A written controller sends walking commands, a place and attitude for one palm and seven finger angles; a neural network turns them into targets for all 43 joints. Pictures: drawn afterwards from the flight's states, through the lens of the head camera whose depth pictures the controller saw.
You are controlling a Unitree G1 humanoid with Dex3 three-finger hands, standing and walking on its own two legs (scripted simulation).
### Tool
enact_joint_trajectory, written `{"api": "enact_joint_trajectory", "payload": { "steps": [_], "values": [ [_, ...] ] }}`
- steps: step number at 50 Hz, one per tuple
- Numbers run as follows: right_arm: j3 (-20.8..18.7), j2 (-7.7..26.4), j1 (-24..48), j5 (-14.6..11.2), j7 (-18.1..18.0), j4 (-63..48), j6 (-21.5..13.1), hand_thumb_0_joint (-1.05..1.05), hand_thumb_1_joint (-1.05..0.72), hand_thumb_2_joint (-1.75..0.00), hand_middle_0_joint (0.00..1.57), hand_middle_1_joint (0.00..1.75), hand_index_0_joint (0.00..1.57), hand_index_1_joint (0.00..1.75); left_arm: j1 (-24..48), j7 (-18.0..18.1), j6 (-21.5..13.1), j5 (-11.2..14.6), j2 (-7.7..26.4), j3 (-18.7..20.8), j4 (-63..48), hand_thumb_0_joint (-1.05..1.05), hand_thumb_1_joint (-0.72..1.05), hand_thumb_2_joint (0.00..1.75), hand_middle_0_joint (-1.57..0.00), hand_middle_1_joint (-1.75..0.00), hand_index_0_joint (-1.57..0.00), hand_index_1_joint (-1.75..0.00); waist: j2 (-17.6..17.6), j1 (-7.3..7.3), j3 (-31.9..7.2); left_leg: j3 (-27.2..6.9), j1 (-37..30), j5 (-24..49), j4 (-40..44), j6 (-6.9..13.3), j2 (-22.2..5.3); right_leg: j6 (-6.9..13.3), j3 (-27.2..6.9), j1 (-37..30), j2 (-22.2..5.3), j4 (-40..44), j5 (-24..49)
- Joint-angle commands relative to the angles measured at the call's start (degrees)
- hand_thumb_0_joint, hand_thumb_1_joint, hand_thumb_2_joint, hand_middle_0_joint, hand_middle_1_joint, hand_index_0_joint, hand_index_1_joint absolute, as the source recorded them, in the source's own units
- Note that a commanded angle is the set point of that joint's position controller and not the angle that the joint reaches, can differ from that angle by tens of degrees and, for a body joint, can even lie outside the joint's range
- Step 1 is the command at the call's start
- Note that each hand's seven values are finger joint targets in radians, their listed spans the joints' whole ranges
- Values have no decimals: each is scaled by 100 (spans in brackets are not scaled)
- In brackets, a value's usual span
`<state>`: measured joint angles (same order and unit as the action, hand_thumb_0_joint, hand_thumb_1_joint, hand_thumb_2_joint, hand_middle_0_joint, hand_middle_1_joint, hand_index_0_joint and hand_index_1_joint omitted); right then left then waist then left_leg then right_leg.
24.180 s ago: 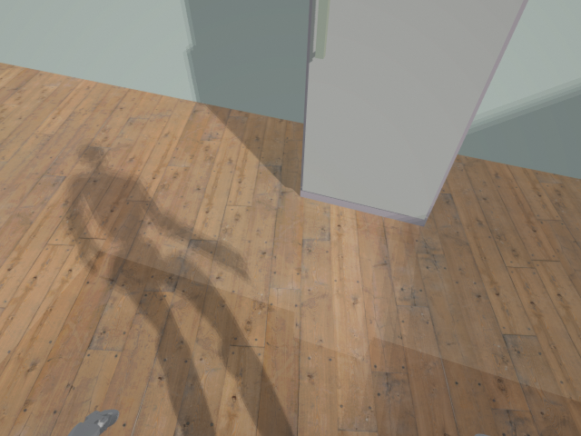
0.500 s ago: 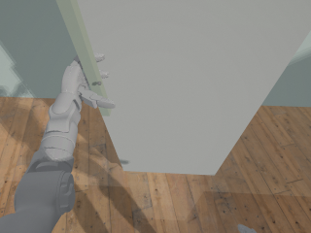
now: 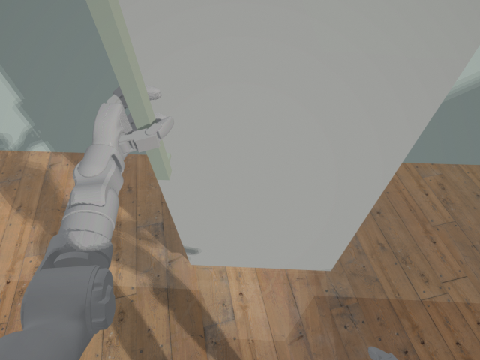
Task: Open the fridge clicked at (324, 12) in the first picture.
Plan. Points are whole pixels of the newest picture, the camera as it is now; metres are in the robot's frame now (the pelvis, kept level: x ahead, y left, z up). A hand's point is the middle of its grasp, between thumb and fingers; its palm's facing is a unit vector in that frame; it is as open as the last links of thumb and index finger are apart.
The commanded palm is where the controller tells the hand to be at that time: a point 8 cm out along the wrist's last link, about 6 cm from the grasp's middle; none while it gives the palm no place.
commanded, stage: grip the handle and tug to test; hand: left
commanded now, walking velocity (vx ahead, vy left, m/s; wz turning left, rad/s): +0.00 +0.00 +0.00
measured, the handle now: (143, 99) +0.50 +0.17 +0.16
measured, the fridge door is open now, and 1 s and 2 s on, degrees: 0 3 24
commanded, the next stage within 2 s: pull the door a little, standing still in 0.86 s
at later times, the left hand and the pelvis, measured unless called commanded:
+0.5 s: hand (152, 130) +0.45 +0.15 +0.14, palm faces -0.01 -1.00 -0.02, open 6.1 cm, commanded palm +0.41 +0.19 +0.14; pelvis +0.00 +0.00 +0.00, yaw +1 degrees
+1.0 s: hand (150, 140) +0.42 +0.15 +0.14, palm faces -0.03 -1.00 -0.02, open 6.2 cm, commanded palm +0.39 +0.20 +0.14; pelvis +0.02 +0.00 +0.00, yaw +0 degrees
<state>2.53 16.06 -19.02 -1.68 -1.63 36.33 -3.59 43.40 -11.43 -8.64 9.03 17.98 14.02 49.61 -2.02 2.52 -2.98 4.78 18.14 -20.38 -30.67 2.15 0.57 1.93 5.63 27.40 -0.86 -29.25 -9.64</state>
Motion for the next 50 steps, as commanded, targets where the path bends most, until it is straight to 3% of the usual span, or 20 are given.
{"api": "enact_joint_trajectory", "payload": {
  "steps": [1,8,13,15,17,20,23,26,29,31,32,36,38,39,41,44,46,48,49,50],
  "values": [
    [-321,754,-114,-20,-42,-624,-225,0,-90,-90,20,30,20,30,2540,-108,-432,98,982,53,-1453,0,85,88,-44,-139,-44,-139,193,50,-2193,-458,54,2333,356,-160,-98,41,-453,-2091,56,-123,1912],
    [-299,732,-96,-27,-59,-597,-222,0,-90,-90,20,30,20,30,2619,-106,-373,64,1056,80,-1508,0,90,90,-45,-140,-45,-140,77,45,-2075,-466,76,2262,386,-158,-85,45,-446,-2064,47,-99,1866],
    [-297,733,-99,-18,-74,-604,-218,0,-90,-90,20,30,20,30,2649,-114,-380,61,1099,118,-1504,0,90,90,-45,-140,-45,-140,239,44,-2152,-457,119,2218,401,-127,-77,44,-456,-2196,41,-113,1950],
    [-299,705,-73,-30,-66,-612,-230,0,-90,-90,20,30,20,30,2681,-129,-367,65,905,-44,-1556,0,90,90,-45,-140,-45,-140,177,79,-2133,-452,45,2283,387,-140,-77,35,-451,-2126,45,-96,1965],
    [-311,694,-66,-24,-57,-625,-243,0,-90,-90,20,30,20,30,2669,-119,-394,56,875,-80,-1744,0,90,90,-45,-140,-45,-140,-164,29,-2303,-485,-178,2662,339,-196,-86,53,-448,-2068,42,-125,2040],
    [-306,696,-90,-19,-40,-586,-249,0,-90,-90,20,30,20,30,2630,-96,-357,59,782,-147,-1601,0,90,90,-45,-140,-45,-140,130,86,-2165,-471,-96,2457,347,-180,-94,27,-433,-2018,64,-81,1970],
    [-310,702,-67,-19,-47,-594,-268,0,-90,-90,20,30,20,30,2773,-65,-393,34,704,-243,-1654,0,90,90,-45,-140,-45,-140,167,111,-2101,-510,-87,2311,389,-162,-87,34,-416,-1979,60,-82,1832],
    [-340,710,-48,-9,-33,-646,-268,0,-90,-90,20,30,20,30,2358,-80,-393,38,739,-170,-1843,0,90,90,-45,-140,-45,-140,-29,-22,-2416,-474,-265,2756,326,-187,-101,46,-438,-2107,48,-141,2086],
    [-315,685,-19,-9,-7,-620,-267,0,-90,-90,20,30,20,30,2260,-102,-340,53,685,-188,-1847,0,90,90,-45,-140,-45,-140,112,-14,-2287,-460,-151,2696,346,-192,-97,43,-440,-2177,46,-119,2160],
    [-340,705,40,-16,-4,-698,-256,0,-90,-90,20,30,20,30,1986,-118,-342,59,751,-123,-2059,0,90,90,-45,-140,-45,-140,162,-108,-2356,-458,-149,2868,362,-184,-112,61,-436,-2314,36,-150,2261],
    [-325,669,74,-27,4,-715,-265,0,-90,-90,20,30,20,30,1932,-143,-322,95,562,-253,-2131,0,90,90,-45,-140,-45,-140,77,-88,-2336,-442,-193,2904,356,-189,-112,49,-440,-2280,39,-143,2293],
    [-353,672,137,-32,37,-786,-264,0,-90,-90,20,30,20,30,1461,-153,-238,118,617,-171,-2530,0,90,90,-45,-140,-45,-140,109,-217,-2428,-429,-254,3306,343,-222,-142,77,-444,-2467,26,-167,2569],
    [-350,635,199,-39,67,-841,-276,0,-90,-90,20,30,20,30,1135,-155,-182,135,462,-247,-2840,0,90,90,-45,-140,-45,-140,-69,-260,-2445,-408,-344,3534,340,-242,-155,77,-440,-2476,24,-181,2704],
    [-353,625,208,-38,73,-839,-283,0,-90,-90,20,30,20,30,1120,-157,-145,167,366,-293,-2947,0,90,90,-45,-140,-45,-140,41,-226,-2426,-392,-398,3551,327,-233,-159,68,-437,-2465,29,-157,2772],
    [-370,673,239,-38,62,-867,-250,0,-90,-90,20,30,20,30,850,-128,-66,157,645,-59,-3012,0,90,90,-45,-140,-45,-140,294,-287,-2390,-367,-242,3409,372,-195,-162,72,-452,-2661,17,-160,2821],
    [-335,620,376,-66,41,-900,-241,0,-90,-90,20,30,20,30,949,-126,105,181,323,-305,-3212,0,90,90,-45,-140,-45,-140,243,-197,-2108,-355,-289,3211,424,-191,-147,45,-422,-2493,22,-101,2706],
    [-341,651,395,-67,-1,-876,-201,0,-90,-90,20,30,20,30,1022,-65,206,144,550,-160,-3223,0,90,90,-45,-140,-45,-140,211,-194,-2030,-372,-321,3080,438,-191,-141,53,-412,-2436,17,-77,2568],
    [-319,602,407,-53,-25,-862,-204,0,-90,-90,20,30,20,30,1063,-19,294,139,486,-174,-3256,0,90,90,-45,-140,-45,-140,141,-185,-2015,-390,-368,3141,438,-203,-118,47,-397,-2412,20,-73,2579],
    [-311,639,360,-50,-58,-788,-171,0,-90,-90,20,30,20,30,1293,16,323,76,934,121,-3130,0,90,90,-45,-140,-45,-140,142,-154,-1995,-384,-330,2982,443,-206,-103,46,-417,-2414,13,-50,2532],
    [-281,624,367,-36,-91,-767,-132,0,-90,-90,20,30,20,30,1483,19,354,45,969,106,-2992,0,90,90,-45,-140,-45,-140,152,-115,-1927,-388,-275,2820,476,-185,-75,41,-425,-2422,7,-30,2483]
  ]
}}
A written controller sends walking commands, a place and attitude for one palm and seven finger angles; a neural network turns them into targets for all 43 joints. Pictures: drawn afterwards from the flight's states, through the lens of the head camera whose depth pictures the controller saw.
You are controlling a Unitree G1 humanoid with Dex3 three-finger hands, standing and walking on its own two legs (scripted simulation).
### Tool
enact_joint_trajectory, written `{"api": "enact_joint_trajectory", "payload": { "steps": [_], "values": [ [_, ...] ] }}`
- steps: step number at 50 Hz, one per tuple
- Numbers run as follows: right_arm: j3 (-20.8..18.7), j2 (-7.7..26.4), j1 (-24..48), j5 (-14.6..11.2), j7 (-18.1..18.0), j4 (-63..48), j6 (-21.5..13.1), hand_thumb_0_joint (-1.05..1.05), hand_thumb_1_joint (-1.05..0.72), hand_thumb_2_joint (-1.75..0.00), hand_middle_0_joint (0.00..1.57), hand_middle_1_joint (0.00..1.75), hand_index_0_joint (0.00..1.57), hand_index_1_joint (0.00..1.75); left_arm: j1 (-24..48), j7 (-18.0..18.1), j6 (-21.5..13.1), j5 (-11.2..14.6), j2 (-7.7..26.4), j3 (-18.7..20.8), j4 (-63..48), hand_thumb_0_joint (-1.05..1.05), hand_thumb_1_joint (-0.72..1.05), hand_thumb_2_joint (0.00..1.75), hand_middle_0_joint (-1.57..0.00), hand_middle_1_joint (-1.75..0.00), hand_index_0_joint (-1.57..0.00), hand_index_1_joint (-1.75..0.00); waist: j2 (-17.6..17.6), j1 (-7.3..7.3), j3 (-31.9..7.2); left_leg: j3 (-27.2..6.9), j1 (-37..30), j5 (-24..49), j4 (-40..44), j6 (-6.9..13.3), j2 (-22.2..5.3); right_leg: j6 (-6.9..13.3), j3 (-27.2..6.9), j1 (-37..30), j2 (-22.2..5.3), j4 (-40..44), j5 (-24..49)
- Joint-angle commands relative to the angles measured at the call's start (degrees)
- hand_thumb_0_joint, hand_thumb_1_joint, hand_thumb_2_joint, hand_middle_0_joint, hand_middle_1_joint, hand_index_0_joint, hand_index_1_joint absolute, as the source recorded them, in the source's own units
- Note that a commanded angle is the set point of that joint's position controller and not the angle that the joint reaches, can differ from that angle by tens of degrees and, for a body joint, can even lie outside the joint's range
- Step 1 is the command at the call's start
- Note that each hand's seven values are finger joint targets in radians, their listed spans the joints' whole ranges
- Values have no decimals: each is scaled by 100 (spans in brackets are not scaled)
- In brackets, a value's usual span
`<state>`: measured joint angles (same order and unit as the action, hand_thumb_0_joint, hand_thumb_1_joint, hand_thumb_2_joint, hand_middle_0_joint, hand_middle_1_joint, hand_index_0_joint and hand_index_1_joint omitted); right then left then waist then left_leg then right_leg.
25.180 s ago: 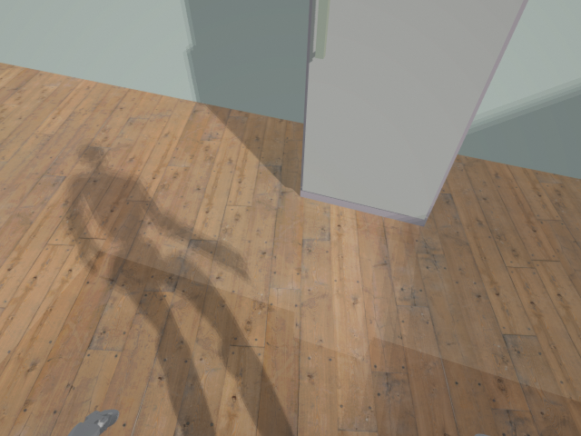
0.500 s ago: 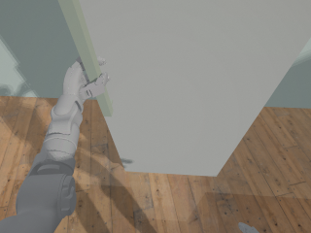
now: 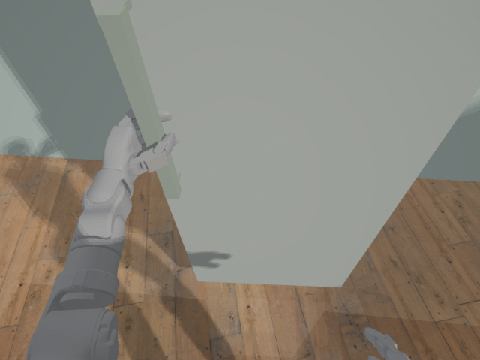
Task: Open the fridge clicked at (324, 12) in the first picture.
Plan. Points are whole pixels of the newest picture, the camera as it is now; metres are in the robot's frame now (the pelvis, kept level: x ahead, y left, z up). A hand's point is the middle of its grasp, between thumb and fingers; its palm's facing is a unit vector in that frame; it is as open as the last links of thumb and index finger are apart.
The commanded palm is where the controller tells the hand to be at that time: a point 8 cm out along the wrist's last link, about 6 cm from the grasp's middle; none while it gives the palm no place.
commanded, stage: pull the door a little, standing still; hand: left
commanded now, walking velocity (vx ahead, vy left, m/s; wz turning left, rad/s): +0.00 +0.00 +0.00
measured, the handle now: (155, 120) +0.46 +0.17 +0.16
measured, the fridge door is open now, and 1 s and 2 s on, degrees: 3 24 59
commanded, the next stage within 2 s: walk backward, drawing the door open in 0.28 s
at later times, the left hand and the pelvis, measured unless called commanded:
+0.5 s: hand (157, 200) +0.31 +0.14 +0.14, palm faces +0.00 -0.99 -0.16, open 6.9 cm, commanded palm +0.28 +0.19 +0.14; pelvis -0.02 +0.00 +0.00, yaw +0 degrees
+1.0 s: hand (174, 259) +0.23 +0.10 +0.13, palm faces +0.19 -0.96 -0.21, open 7.1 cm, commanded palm +0.18 +0.14 +0.14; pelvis -0.06 -0.05 +0.00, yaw +7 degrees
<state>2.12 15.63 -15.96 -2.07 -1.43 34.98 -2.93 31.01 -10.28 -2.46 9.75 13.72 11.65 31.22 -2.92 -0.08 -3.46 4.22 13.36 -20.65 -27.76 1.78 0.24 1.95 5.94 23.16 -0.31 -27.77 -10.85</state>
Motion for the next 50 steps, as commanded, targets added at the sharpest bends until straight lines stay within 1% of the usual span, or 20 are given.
{"api": "enact_joint_trajectory", "payload": {
  "steps": [1,5,6,11,18,19,20,22,23,25,28,31,33,36,40,44,46,48,49,50],
  "values": [
    [-251,671,83,5,-127,-665,-179,0,-90,-90,20,30,20,30,2592,-71,-261,-44,1455,403,-1213,0,90,90,-45,-140,-45,-140,282,97,-1904,-334,190,2848,193,-129,-40,47,-458,-2039,-57,-175,2585],
    [-221,578,223,10,-96,-781,-223,0,-90,-90,20,30,20,30,2092,-150,-307,19,1241,316,-1564,0,90,90,-45,-140,-45,-140,14,-73,-2223,-335,-11,3394,171,-227,-55,70,-453,-2206,-75,-235,2801],
    [-222,591,237,12,-86,-828,-216,0,-90,-90,20,30,20,30,1861,-152,-317,44,1241,337,-1557,0,90,90,-45,-140,-45,-140,186,-111,-2252,-338,13,3458,163,-225,-63,73,-452,-2297,-78,-250,2887],
    [-187,584,533,-32,-52,-1053,-217,0,-90,-90,20,30,20,30,887,-239,-346,131,1211,407,-2048,0,90,90,-45,-140,-45,-140,471,-291,-1953,-307,263,2933,365,-193,-82,78,-451,-2531,-97,-203,2603],
    [-160,473,894,-53,-24,-1291,-222,0,-90,-90,20,30,20,30,-839,-254,-104,253,989,389,-3755,0,90,90,-45,-140,-45,-140,154,-456,-1729,-209,181,2695,498,-216,-58,85,-471,-2746,-113,-103,2514],
    [-132,487,956,-52,-52,-1281,-221,0,-90,-90,20,30,20,30,-362,-193,-64,229,1309,554,-4128,0,90,90,-45,-140,-45,-140,69,-408,-1731,-227,135,2540,552,-211,-52,83,-481,-2730,-109,-37,2400],
    [-105,431,991,-87,-214,-1290,-226,0,-90,-90,20,30,20,30,1268,520,-534,-429,1889,268,-4575,0,90,90,-45,-140,-45,-140,295,55,-851,-235,397,1310,173,21,-260,-32,-1146,-2154,-591,440,1478],
    [-170,390,915,46,-308,-1007,-149,0,-90,-90,20,30,20,30,-226,1003,-574,-520,933,-83,-3702,0,90,90,-45,-140,-45,-140,922,31,-401,-422,222,424,-195,77,-126,9,-1520,-1317,-887,1227,-72],
    [-198,397,858,57,-300,-1011,-79,0,-90,-90,20,30,20,30,-797,1085,-531,-602,813,-234,-3742,0,90,90,-45,-140,-45,-140,1099,-13,-608,-411,76,326,-423,92,-79,11,-1567,-1222,-994,1315,-209],
    [-183,348,880,93,-333,-1039,26,0,-90,-90,20,30,20,30,-941,1183,-585,-692,711,-461,-4144,0,90,90,-45,-140,-45,-140,861,18,-977,-446,-77,191,-542,95,-78,79,-1508,-1272,-1155,1256,42],
    [-146,342,944,126,-417,-1080,143,0,-90,-90,20,30,20,30,-1144,1358,-672,-740,659,-631,-4580,0,90,90,-45,-140,-45,-140,301,122,-1432,-633,-553,1272,250,108,-345,-21,-903,-1309,-887,667,485],
    [-130,366,1185,174,-471,-1173,258,0,-90,-90,20,30,20,30,-1288,1442,-712,-758,460,-912,-4974,0,90,90,-45,-140,-45,-140,-438,106,-1400,-1338,-698,3223,720,138,-964,-229,-428,-1160,-347,-514,1318],
    [-128,265,1222,267,-417,-1207,313,0,-90,-90,20,30,20,30,-1402,1473,-686,-830,337,-1006,-5165,0,90,90,-45,-140,-45,-140,-482,83,-1243,-1485,-963,4795,693,43,-1272,-229,-447,-652,-210,-1069,280],
    [-154,178,1281,407,-319,-1175,316,0,-90,-90,20,30,20,30,-1463,1532,-640,-995,254,-1055,-5336,0,90,90,-45,-140,-45,-140,-393,108,-760,-1833,-1113,5612,757,77,-1545,-213,-519,44,-103,-1568,-1050],
    [-175,104,1174,430,-185,-1060,208,0,-90,-90,20,30,20,30,-1769,1571,-669,-1085,64,-1246,-5451,0,90,90,-45,-140,-45,-140,-267,184,-695,-1648,-1421,6308,295,-20,-1416,-147,-511,-104,-127,-662,-208],
    [-187,101,1233,417,-180,-1022,183,0,-90,-90,20,30,20,30,-2034,1525,-722,-1037,117,-1237,-5761,0,90,90,-45,-140,-45,-140,-303,180,-1118,-1378,-670,4801,175,-2,-1141,-80,-651,-1242,-315,-20,1321],
    [-239,71,1073,317,-171,-1007,189,0,-90,-90,20,30,20,30,-2226,1533,-740,-1003,227,-1104,-5880,0,90,90,-45,-140,-45,-140,259,242,-1543,-1016,-427,3847,-370,-94,-780,110,-865,-1798,-689,129,2908],
    [-297,-54,981,247,-235,-1096,137,0,-90,-90,20,30,20,30,-2486,1503,-763,-956,293,-915,-5944,0,90,90,-45,-140,-45,-140,1213,196,-1846,-516,216,691,-1234,-137,-79,406,-1118,-2325,-1244,385,4081],
    [-269,-122,1059,216,-268,-1164,113,0,-90,-90,20,30,20,30,-2606,1485,-758,-947,294,-843,-5992,0,90,90,-45,-140,-45,-140,1394,66,-1760,-524,705,-348,-1708,-106,136,428,-1180,-2393,-1427,505,3833],
    [-250,-181,1176,208,-298,-1214,84,0,-90,-90,20,30,20,30,-2707,1471,-734,-950,261,-796,-6082,0,90,90,-45,-140,-45,-140,1386,-54,-1622,-597,871,-619,-2204,-86,157,458,-1155,-2215,-1503,618,3234]
  ]
}}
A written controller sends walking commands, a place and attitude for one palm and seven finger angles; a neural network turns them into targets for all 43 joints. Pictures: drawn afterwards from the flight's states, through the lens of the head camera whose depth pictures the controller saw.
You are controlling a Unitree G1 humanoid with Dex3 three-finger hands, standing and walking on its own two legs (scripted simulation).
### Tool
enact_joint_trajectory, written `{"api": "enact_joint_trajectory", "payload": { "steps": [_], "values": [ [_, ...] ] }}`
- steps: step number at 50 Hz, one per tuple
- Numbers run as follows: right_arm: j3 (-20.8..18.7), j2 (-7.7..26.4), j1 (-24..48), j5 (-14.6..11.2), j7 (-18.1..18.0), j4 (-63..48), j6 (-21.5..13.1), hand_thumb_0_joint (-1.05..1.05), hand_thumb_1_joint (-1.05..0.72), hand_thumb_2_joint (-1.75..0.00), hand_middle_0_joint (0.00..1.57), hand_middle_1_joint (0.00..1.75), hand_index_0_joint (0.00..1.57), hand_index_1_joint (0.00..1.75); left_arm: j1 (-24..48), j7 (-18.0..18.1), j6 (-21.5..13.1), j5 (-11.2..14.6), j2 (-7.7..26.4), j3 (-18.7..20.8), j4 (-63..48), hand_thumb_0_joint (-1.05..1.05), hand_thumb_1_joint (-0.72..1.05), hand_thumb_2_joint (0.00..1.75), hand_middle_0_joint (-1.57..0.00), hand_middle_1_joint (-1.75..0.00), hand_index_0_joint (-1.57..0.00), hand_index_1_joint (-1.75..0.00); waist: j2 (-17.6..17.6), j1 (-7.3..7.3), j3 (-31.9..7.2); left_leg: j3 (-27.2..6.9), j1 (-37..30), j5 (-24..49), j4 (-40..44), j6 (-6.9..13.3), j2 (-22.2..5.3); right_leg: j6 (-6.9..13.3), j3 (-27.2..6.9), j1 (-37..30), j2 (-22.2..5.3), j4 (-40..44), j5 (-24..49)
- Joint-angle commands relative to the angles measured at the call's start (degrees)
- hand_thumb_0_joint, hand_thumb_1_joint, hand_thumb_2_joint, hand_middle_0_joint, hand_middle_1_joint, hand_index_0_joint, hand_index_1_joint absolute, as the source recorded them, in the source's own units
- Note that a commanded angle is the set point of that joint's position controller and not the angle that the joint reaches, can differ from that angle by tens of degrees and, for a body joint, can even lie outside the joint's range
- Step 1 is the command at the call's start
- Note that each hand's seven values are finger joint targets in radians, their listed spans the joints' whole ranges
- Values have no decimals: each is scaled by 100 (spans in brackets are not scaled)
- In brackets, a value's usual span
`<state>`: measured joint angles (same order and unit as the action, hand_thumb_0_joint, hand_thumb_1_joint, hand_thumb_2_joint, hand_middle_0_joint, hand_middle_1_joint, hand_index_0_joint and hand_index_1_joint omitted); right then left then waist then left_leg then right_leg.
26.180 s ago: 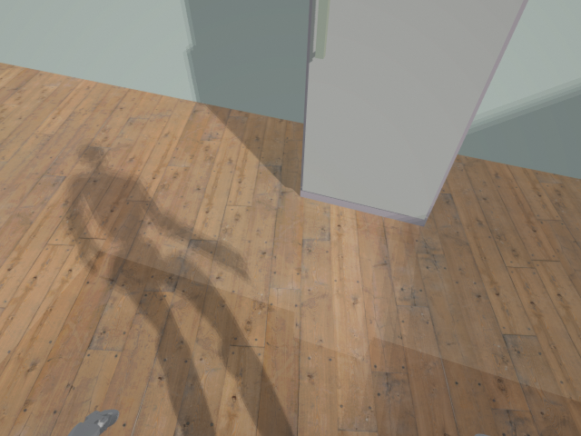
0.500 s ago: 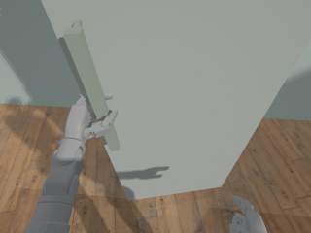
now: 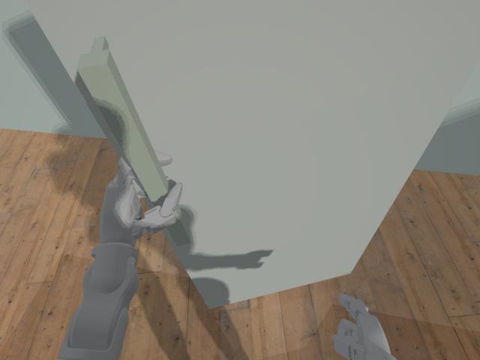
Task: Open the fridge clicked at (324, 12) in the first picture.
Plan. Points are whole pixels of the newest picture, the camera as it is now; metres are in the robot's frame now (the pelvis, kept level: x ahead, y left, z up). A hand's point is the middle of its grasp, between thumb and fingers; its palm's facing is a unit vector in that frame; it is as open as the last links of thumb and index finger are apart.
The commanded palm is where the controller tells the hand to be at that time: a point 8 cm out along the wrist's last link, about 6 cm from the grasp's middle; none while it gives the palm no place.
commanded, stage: walk backward, drawing the door open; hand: left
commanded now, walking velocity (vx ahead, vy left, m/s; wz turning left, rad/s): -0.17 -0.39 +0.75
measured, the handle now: (153, 168) +0.35 +0.13 +0.16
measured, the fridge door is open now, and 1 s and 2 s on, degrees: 24 59 74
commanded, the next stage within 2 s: stop walking and hold the door back in 1.36 s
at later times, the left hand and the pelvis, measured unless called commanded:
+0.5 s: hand (218, 312) +0.17 +0.03 +0.13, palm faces +0.37 -0.90 -0.23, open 7.4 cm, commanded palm +0.12 +0.06 +0.14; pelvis -0.06 -0.18 -0.02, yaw +18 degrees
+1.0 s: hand out of the picture +0.07 -0.09 +0.13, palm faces +0.74 -0.61 -0.26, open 7.4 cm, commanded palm +0.02 -0.08 +0.14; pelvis -0.02 -0.40 -0.02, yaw +40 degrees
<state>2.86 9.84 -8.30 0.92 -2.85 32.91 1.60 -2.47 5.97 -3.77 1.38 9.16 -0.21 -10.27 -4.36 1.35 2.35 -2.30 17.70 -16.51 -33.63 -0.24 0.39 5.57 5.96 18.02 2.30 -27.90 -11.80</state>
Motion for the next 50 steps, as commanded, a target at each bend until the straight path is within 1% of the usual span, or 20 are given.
{"api": "enact_joint_trajectory", "payload": {
  "steps": [1,8,9,10,11,12,14,20,23,26,28,32,33,34,35,37,42,46,48,50],
  "values": [
    [-324,424,458,-109,-172,-963,-398,0,-90,-90,20,30,20,30,568,-153,-528,-108,641,310,-1857,0,90,90,-45,-140,-45,-140,1424,-211,-2039,5,536,-1112,-1890,102,38,271,-1101,-1541,-1842,659,2916],
    [-238,437,-8,29,-280,-896,-635,0,-90,-90,20,30,20,30,693,-179,-456,-156,415,-172,-2644,0,90,90,-45,-140,-45,-140,338,123,-1502,455,-759,59,444,83,-398,4,-29,-316,-1205,-210,1541],
    [-308,550,-150,40,-298,-916,-710,0,-90,-90,20,30,20,30,857,-183,-480,-144,396,-338,-2791,0,90,90,-45,-140,-45,-140,-435,301,-1426,-586,-1473,1177,1306,344,-1049,-410,-13,661,-845,-1227,846],
    [-418,726,-81,129,-264,-1027,-789,0,-90,-90,20,30,20,30,1010,-184,-564,-183,440,-399,-2894,0,90,90,-45,-140,-45,-140,-1474,213,-1231,-2915,-1993,3093,1832,867,-2501,-908,-261,1947,-229,-2406,-1228],
    [-376,739,-20,177,-223,-994,-778,0,-90,-90,20,30,20,30,853,-119,-620,-405,678,-244,-2610,0,90,90,-45,-140,-45,-140,-1060,113,-1182,-3790,-2088,3709,1854,1341,-3145,-1133,-950,2198,-392,-3506,-1534],
    [-427,711,113,235,-194,-1020,-803,0,-90,-90,20,30,20,30,798,-140,-694,-476,580,-223,-2688,0,90,90,-45,-140,-45,-140,-595,109,-1122,-3606,-1850,4126,1603,1626,-3265,-840,-1275,2259,-440,-3995,-1473],
    [-465,678,295,177,-183,-843,-897,0,-90,-90,20,30,20,30,749,-228,-654,-493,772,-30,-3112,0,90,90,-45,-140,-45,-140,-270,43,-975,-2427,-1864,4282,1020,1214,-2647,-786,-1298,2371,-540,-3667,-1521],
    [-568,669,416,-115,-113,-734,-1060,0,-90,-90,20,30,20,30,425,-96,-599,-379,439,-99,-2835,0,90,90,-45,-140,-45,-140,-768,24,-1252,-773,515,-563,1272,414,-1103,-840,-262,-1449,-150,-209,-302],
    [-453,221,525,-171,-87,-660,-1000,0,-90,-90,20,30,20,30,429,-56,-574,-386,1070,424,-3310,0,90,90,-45,-140,-45,-140,1570,-22,-1269,628,761,-1297,-1712,-119,128,-154,-1077,-790,-1587,1106,-95],
    [-581,331,707,-126,-208,-560,-998,0,-90,-90,20,30,20,30,-19,-170,-550,-376,1074,703,-3017,0,90,90,-45,-140,-45,-140,1657,-298,-1508,211,1225,-1884,-4460,14,-263,570,-1381,-742,-2177,840,673],
    [-457,164,558,0,-224,-663,-1017,0,-90,-90,20,30,20,30,354,-263,-639,-402,747,457,-3210,0,90,90,-45,-140,-45,-140,1436,-136,-1234,594,960,-1675,-3541,-122,-432,501,-406,-819,-1830,461,1692],
    [-426,307,47,10,-301,-702,-1091,0,-90,-90,20,30,20,30,263,-296,-662,-274,512,177,-3080,0,90,90,-45,-140,-45,-140,890,121,-906,661,-712,-956,-473,-27,-397,69,129,496,-1349,-331,444],
    [-484,436,-165,27,-319,-731,-1156,0,-90,-90,20,30,20,30,481,-316,-687,-269,494,1,-3252,0,90,90,-45,-140,-45,-140,218,334,-803,-196,-1410,-538,769,124,-926,-137,81,1529,-1168,-1416,-407],
    [-579,691,-118,130,-290,-899,-1266,0,-90,-90,20,30,20,30,548,-342,-792,-391,409,-113,-3334,0,90,90,-45,-140,-45,-140,-1193,216,-723,-2883,-1791,-110,1904,571,-2648,-549,-137,2735,-590,-2933,-1782],
    [-561,828,-179,188,-272,-849,-1264,0,-90,-90,20,30,20,30,791,-313,-911,-588,700,-33,-3375,0,90,90,-45,-140,-45,-140,-1087,169,-713,-4470,-1706,958,2318,943,-3547,-804,-958,2807,-556,-3791,-1686],
    [-660,772,57,187,-259,-810,-1213,0,-90,-90,20,30,20,30,583,-306,-989,-622,849,241,-3432,0,90,90,-45,-140,-45,-140,-570,132,-1029,-3427,-1786,2033,1749,1255,-3093,-843,-1252,2607,-574,-4213,-1194],
    [-732,827,264,18,-116,-562,-1311,0,-90,-90,20,30,20,30,194,-257,-737,-402,583,323,-2952,0,90,90,-45,-140,-45,-140,-1156,-43,-907,-926,-237,580,1496,413,-1660,-840,-712,249,-393,-2142,-594],
    [-644,663,275,-142,-138,-571,-1229,0,-90,-90,20,30,20,30,116,-135,-724,-370,968,731,-2837,0,90,90,-45,-140,-45,-140,-789,-80,-1200,-451,546,-1364,878,186,-895,-827,64,-1560,3,109,-684],
    [-573,176,478,-204,-149,-591,-1232,0,-90,-90,20,30,20,30,279,-101,-686,-376,1518,1179,-3263,0,90,90,-45,-140,-45,-140,2310,-204,-1309,633,1039,-1847,-2807,-246,197,-41,-1427,-992,-1669,1305,-463],
    [-442,39,549,-13,-243,-455,-1387,0,-90,-90,20,30,20,30,562,-101,-781,-374,1889,1756,-3415,0,90,90,-45,-140,-45,-140,1941,-269,-973,293,1832,-2156,-4633,-113,-147,655,-1517,-835,-2444,869,2135]
  ]
}}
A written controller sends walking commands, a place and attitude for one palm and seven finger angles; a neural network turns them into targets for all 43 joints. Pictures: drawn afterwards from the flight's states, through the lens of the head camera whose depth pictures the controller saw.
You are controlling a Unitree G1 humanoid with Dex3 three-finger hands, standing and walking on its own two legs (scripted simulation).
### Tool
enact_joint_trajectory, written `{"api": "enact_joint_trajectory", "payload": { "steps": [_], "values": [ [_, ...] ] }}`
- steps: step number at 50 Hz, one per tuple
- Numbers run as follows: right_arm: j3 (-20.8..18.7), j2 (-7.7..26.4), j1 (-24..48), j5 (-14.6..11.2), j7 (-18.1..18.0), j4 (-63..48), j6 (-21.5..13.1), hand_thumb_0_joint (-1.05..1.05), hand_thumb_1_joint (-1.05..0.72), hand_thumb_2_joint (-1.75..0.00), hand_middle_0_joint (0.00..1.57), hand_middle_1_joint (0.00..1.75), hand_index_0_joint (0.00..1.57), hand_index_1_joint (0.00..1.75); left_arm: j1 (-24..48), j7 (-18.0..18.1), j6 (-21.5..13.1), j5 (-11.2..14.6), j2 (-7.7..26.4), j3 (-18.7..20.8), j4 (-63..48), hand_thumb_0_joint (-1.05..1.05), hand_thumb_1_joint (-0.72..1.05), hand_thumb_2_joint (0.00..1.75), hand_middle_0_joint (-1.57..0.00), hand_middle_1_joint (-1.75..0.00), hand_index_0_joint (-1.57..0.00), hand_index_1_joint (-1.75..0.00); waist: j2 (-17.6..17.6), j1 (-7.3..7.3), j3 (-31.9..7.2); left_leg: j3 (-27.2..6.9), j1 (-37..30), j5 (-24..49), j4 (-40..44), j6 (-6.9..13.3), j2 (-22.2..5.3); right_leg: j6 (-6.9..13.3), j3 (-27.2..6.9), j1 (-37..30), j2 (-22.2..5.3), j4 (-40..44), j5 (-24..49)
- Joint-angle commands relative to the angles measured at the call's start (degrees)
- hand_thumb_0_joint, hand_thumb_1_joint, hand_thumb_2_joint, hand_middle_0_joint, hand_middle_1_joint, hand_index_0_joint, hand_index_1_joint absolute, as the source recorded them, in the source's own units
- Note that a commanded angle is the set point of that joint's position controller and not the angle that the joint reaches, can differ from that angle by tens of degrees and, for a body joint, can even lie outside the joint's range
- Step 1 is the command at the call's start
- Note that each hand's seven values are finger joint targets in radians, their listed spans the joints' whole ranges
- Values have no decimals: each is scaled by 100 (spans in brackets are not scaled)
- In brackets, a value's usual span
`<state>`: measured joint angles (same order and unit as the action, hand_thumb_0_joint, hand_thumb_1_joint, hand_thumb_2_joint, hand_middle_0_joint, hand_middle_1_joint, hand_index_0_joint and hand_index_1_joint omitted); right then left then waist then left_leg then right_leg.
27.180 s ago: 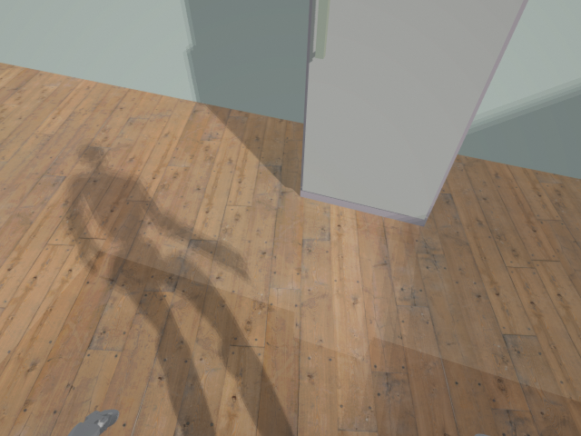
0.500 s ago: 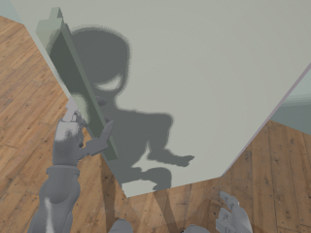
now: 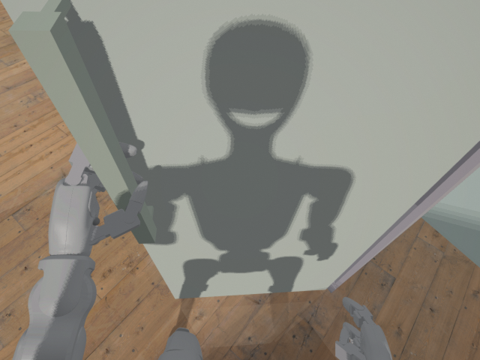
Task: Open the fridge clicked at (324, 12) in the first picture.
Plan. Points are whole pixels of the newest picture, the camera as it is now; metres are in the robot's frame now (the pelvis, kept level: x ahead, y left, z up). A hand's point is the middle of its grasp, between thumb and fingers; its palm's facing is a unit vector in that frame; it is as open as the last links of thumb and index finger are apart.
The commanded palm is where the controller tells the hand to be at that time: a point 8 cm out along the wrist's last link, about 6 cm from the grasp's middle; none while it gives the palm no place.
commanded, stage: walk backward, drawing the door open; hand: left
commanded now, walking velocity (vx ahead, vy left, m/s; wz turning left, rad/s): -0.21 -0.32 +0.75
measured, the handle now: (118, 159) +0.32 +0.19 +0.18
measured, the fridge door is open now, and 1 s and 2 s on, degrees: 59 74 69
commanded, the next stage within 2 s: stop walking and hold the door back in 0.36 s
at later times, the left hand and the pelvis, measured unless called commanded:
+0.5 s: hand (156, 313) +0.16 +0.11 +0.14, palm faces +0.60 -0.74 -0.30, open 7.1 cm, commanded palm +0.13 +0.15 +0.14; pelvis -0.03 -0.19 +0.00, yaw +20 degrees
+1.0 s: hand (158, 302) +0.16 +0.11 +0.15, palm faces +0.65 -0.74 -0.21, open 6.1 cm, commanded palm +0.14 +0.14 +0.14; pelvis -0.11 -0.26 +0.02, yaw +28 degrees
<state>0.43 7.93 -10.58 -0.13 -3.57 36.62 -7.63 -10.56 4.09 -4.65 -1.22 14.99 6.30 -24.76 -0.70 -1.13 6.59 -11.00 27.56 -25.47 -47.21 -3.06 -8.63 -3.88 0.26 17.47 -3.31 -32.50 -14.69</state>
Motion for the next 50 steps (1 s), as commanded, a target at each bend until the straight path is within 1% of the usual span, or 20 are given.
{"api": "enact_joint_trajectory", "payload": {
  "steps": [1,4,6,7,8,9,11,15,18,20,22,24,31,34,36,38,39,41,44,50],
  "values": [
    [-300,350,789,18,-101,-799,-358,0,-90,-90,20,30,20,30,1188,56,-632,-47,1183,976,-1903,0,90,90,-45,-140,-45,-140,1233,-22,-1613,1202,425,-1198,-2993,212,604,1617,-709,-766,-1930,1087,2281],
    [-239,357,702,-15,-204,-864,-223,0,-90,-90,20,30,20,30,1041,-44,-622,148,805,795,-1932,0,90,90,-45,-140,-45,-140,1019,250,-1341,1706,-507,-638,-638,80,525,1254,539,-711,-1243,88,3341],
    [-278,514,548,4,-272,-838,-192,0,-90,-90,20,30,20,30,811,-103,-524,297,621,633,-1535,0,90,90,-45,-140,-45,-140,280,455,-1233,1626,-1747,813,1351,48,611,872,928,376,-856,-1254,1959],
    [-369,654,358,74,-260,-918,-241,0,-90,-90,20,30,20,30,806,-142,-582,262,613,578,-1716,0,90,90,-45,-140,-45,-140,-605,477,-1370,139,-2958,1639,2309,291,-331,564,736,1871,-360,-2487,-519],
    [-448,919,335,152,-238,-986,-337,0,-90,-90,20,30,20,30,974,-170,-681,153,508,448,-1993,0,90,90,-45,-140,-45,-140,-1949,302,-1591,-3051,-3219,3415,3268,819,-2160,79,138,2507,295,-3738,-2300],
    [-401,949,294,226,-218,-886,-351,0,-90,-90,20,30,20,30,1343,-154,-836,-98,889,694,-2001,0,90,90,-45,-140,-45,-140,-1111,335,-1699,-3415,-3215,3334,3340,1244,-2491,28,-676,2474,131,-4071,-1772],
    [-502,999,551,190,-207,-973,-331,0,-90,-90,20,30,20,30,1371,-73,-911,-32,1048,1029,-2209,0,90,90,-45,-140,-45,-140,-1159,307,-1694,-2492,-2607,1858,3271,1537,-1896,24,-744,2100,149,-3842,-1350],
    [-473,953,476,161,-146,-822,-324,0,-90,-90,20,30,20,30,997,-12,-639,14,860,1017,-1565,0,90,90,-45,-140,-45,-140,-1923,139,-1643,-330,-1582,991,3045,742,-769,106,-256,342,165,-1895,-524],
    [-375,945,451,68,-152,-996,-333,0,-90,-90,20,30,20,30,1089,78,-565,160,870,1024,-1316,0,90,90,-45,-140,-45,-140,-2083,75,-1753,52,-712,-311,3115,600,-403,177,513,-1166,664,-423,-978],
    [-345,789,377,27,-152,-1043,-292,0,-90,-90,20,30,20,30,1107,120,-526,133,1100,1174,-1359,0,90,90,-45,-140,-45,-140,-787,17,-1914,656,-495,-498,1664,324,372,322,350,-1677,316,1040,-557],
    [-271,513,636,-68,-204,-1035,-320,0,-90,-90,20,30,20,30,1165,174,-437,177,1675,1555,-1463,0,90,90,-45,-140,-45,-140,2096,-97,-1605,1249,420,-1141,-2379,-12,1091,1371,-1788,-688,-1746,1820,524],
    [-20,464,558,202,-111,-806,-385,0,-90,-90,20,30,20,30,1539,238,-407,61,1822,1726,-533,0,90,90,-45,-140,-45,-140,1170,99,-1351,1129,1248,-842,-3059,-20,713,1617,-1537,-1042,-2079,1165,3330],
    [-92,884,603,-52,-441,-552,-16,0,-90,-90,20,30,20,30,3519,364,-414,198,1442,1024,2127,0,90,90,-45,-140,-45,-140,1202,37,-1498,1304,-426,-207,-115,189,763,973,-502,-1166,-1819,509,4519],
    [-95,987,494,-47,-365,-619,134,0,-90,-90,20,30,20,30,4484,326,-481,184,1479,881,2285,0,90,90,-45,-140,-45,-140,1291,13,-1971,1471,-1082,253,1174,262,921,856,-676,-1094,-1790,541,3215],
    [-157,1138,464,-82,-337,-611,239,0,-90,-90,20,30,20,30,5003,294,-497,245,1387,659,2550,0,90,90,-45,-140,-45,-140,468,128,-2026,1586,-1987,1224,2400,314,889,599,-453,-628,-1430,127,2114],
    [-197,1379,532,-126,-268,-836,248,0,-90,-90,20,30,20,30,5578,280,-617,272,1032,316,2425,0,90,90,-45,-140,-45,-140,-1725,61,-2032,-183,-2484,2949,2671,999,-664,133,436,582,-280,-1229,-327],
    [-196,1317,469,-189,-208,-851,284,0,-90,-90,20,30,20,30,5789,266,-583,250,1127,319,2567,0,90,90,-45,-140,-45,-140,-1898,30,-2091,-464,-2529,3999,2618,1378,-1067,115,406,836,-47,-1937,-1687],
    [-144,1214,430,-178,-200,-700,225,0,-90,-90,20,30,20,30,6102,274,-550,140,1396,457,3124,0,90,90,-45,-140,-45,-140,-1453,186,-2109,-900,-2674,2569,2911,1515,-1099,213,86,1341,-61,-2794,-1711],
    [-189,1340,240,-244,-237,-547,154,0,-90,-90,20,30,20,30,6944,195,-391,224,971,26,3774,0,90,90,-45,-140,-45,-140,-455,238,-2046,-196,-2586,1956,2733,1463,-820,184,161,1186,-31,-2273,-947],
    [-47,1384,100,-202,-357,-305,118,0,-90,-90,20,30,20,30,8022,166,-294,291,1258,88,5435,0,90,90,-45,-140,-45,-140,-1049,121,-2106,315,-1418,-870,2920,1030,-453,376,667,-689,289,-193,-1011]
  ]
}}
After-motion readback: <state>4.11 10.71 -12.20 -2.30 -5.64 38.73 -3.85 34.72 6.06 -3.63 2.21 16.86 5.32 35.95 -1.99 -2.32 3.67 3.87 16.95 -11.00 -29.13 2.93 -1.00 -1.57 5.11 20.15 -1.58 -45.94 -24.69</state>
